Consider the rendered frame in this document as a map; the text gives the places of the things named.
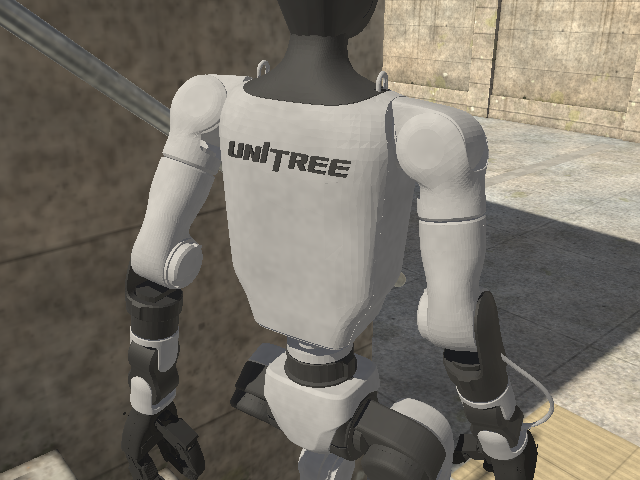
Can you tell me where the robot right hand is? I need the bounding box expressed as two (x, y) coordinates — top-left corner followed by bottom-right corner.
(452, 429), (538, 480)

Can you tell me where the right robot upper arm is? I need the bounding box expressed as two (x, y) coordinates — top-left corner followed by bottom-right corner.
(392, 97), (489, 352)

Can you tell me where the humanoid robot head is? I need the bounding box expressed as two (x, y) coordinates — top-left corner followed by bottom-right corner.
(243, 0), (390, 106)

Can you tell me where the left robot thigh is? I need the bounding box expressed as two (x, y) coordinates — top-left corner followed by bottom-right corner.
(230, 343), (355, 480)

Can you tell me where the left robot upper arm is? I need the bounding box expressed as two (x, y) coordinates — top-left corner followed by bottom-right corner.
(131, 74), (253, 289)

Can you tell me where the robot left hand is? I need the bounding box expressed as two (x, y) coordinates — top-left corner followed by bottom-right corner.
(121, 401), (205, 480)

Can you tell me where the left robot forearm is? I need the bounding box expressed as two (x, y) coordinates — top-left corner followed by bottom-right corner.
(125, 245), (183, 415)

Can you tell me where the right robot forearm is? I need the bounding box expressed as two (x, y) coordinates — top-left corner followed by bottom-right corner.
(443, 291), (528, 460)

